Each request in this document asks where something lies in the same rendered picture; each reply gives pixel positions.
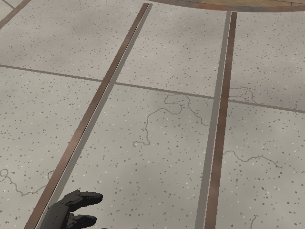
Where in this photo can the robot left hand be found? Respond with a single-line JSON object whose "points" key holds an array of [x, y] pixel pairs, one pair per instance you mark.
{"points": [[59, 215]]}

